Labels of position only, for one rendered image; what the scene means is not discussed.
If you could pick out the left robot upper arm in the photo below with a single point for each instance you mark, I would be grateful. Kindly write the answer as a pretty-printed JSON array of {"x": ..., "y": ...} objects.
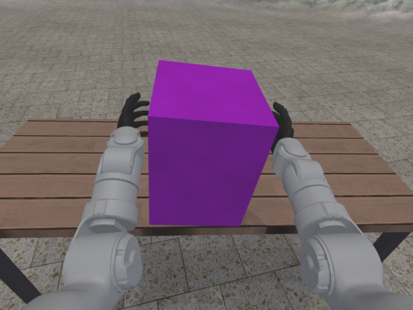
[{"x": 99, "y": 269}]

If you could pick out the right robot upper arm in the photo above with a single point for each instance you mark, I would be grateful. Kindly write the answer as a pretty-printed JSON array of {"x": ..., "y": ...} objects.
[{"x": 345, "y": 270}]

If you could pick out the robot right forearm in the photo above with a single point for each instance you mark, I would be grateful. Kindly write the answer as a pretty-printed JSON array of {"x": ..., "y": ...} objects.
[{"x": 315, "y": 207}]

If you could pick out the left robot hand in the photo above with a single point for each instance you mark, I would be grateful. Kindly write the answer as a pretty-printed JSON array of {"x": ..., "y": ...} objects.
[{"x": 128, "y": 115}]

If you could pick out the table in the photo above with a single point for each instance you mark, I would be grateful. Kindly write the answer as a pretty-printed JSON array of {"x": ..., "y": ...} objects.
[{"x": 48, "y": 169}]

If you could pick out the carton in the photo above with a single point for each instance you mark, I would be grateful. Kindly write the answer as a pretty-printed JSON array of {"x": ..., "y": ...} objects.
[{"x": 210, "y": 131}]

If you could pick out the robot left forearm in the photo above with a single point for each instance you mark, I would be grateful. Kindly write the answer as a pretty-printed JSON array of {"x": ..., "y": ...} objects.
[{"x": 113, "y": 204}]

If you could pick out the right robot hand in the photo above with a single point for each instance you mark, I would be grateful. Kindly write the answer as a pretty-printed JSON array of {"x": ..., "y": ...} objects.
[{"x": 284, "y": 122}]

